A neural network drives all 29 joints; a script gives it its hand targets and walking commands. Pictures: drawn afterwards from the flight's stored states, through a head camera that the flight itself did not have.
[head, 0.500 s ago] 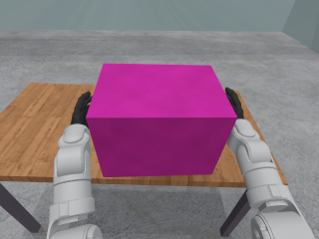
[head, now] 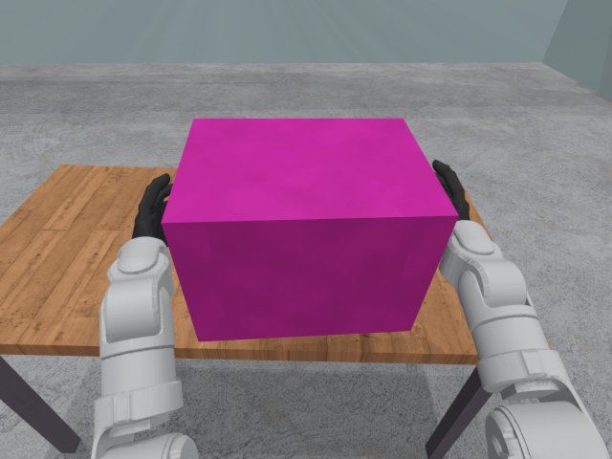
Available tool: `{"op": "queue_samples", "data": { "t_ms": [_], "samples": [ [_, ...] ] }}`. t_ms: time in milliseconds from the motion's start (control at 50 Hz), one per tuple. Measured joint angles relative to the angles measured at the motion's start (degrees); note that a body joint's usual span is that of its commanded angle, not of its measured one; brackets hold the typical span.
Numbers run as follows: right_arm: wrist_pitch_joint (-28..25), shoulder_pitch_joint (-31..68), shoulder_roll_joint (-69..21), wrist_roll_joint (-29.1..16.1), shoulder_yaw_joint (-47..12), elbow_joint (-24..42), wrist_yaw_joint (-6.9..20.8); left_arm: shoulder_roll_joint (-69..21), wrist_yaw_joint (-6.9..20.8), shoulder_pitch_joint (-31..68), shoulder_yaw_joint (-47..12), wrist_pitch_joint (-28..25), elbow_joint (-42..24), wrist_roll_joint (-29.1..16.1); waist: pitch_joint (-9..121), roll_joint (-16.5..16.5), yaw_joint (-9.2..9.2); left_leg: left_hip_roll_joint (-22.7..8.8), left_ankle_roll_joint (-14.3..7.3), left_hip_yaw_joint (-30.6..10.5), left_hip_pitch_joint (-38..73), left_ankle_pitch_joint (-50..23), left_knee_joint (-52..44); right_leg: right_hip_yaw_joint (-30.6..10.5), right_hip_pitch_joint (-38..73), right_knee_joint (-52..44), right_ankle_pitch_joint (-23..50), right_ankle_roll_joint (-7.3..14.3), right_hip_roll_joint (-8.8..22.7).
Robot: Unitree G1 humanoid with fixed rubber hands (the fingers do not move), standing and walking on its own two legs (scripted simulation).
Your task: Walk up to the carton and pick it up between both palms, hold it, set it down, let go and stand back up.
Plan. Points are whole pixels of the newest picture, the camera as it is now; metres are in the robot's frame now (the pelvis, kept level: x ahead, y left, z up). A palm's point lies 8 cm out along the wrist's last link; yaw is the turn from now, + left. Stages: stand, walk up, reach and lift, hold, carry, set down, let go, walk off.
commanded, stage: hold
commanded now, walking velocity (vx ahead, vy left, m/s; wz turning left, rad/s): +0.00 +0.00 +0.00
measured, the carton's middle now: (303, 226) +0.38 +0.01 +0.16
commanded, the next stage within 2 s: none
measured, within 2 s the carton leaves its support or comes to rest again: neither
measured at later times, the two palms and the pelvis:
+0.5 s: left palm (147, 239) +0.34 +0.19 +0.17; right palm (446, 223) +0.35 -0.18 +0.18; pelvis +0.00 +0.00 +0.00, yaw +0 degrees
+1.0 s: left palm (150, 238) +0.35 +0.19 +0.17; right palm (447, 221) +0.36 -0.18 +0.18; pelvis +0.00 +0.00 +0.00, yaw +0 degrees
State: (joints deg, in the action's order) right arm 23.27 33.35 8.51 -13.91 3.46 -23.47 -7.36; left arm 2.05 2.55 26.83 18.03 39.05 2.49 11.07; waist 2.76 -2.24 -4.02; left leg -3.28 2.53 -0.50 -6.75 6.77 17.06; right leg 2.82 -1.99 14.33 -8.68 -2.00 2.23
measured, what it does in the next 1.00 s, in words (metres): stands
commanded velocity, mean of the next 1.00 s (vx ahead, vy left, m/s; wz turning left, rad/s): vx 0.00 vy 0.00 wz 0.00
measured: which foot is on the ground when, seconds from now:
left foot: down 0.00-1.00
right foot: down 0.00-1.00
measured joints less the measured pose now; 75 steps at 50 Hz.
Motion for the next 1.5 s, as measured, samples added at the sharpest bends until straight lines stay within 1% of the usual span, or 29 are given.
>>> {"op": "queue_samples", "data": {
  "t_ms": [200,380,540,780,1120,1280,1500],
  "samples": [
    [1.55,-0.59,-0.23,-0.5,-0.61,2.13,-0.81,-0.23,0.97,-0.93,0.65,1.41,-2.26,0.58,-0.75,0.13,-0.01,-0.08,0.15,-0.09,1.37,0.29,-0.06,0.08,1.3,0.15,-0.42,0.1,-0.08],
    [1.89,-0.38,-0.97,0.44,0.03,2.16,-1.0,0.13,1.6,-0.02,1.19,1.33,-1.07,0.57,-1.01,0.31,0.2,0.07,0.07,-0.11,0.93,-0.05,-0.17,0.09,0.72,0.38,-0.28,0.06,0.06],
    [1.58,-0.24,-1.06,0.71,0.47,2.2,-0.9,0.45,1.48,0.54,0.9,0.95,-0.55,0.33,-0.5,0.13,0.19,0.04,0.06,-0.04,0.12,-0.14,-0.01,-0.02,-0.06,0.39,-0.07,0.06,0.03],
    [1.36,0.83,-0.68,0.59,0.42,-0.01,-0.53,0.29,1.26,1.05,0.98,0.96,0.82,0.78,-0.55,-0.06,0.21,-0.03,0.07,0.2,0.39,-0.11,-0.08,-0.28,0.01,0.5,-0.11,0.09,-0.03],
    [1.11,1.05,-0.71,0.88,0.37,-0.21,-0.64,0.45,1.14,1.17,1.11,0.13,1.76,0.28,-0.46,0.24,0.33,-0.01,0.1,-0.03,0.25,0.0,-0.01,-0.07,-0.01,0.52,-0.28,0.08,-0.02],
    [0.98,0.69,-0.63,0.43,0.14,0.24,-0.81,0.51,1.03,0.58,0.83,-0.06,1.27,0.08,-0.29,0.1,0.1,-0.02,0.12,-0.14,0.12,0.21,0.27,0.03,0.09,0.4,-0.3,0.06,-0.05],
    [0.87,0.91,-0.48,0.31,0.16,-0.09,-0.69,0.47,0.85,0.72,0.76,0.13,1.26,0.08,-0.39,0.03,0.29,-0.03,0.1,0.01,0.18,0.22,0.37,-0.16,0.02,0.63,-0.31,0.08,-0.05]
  ]
}}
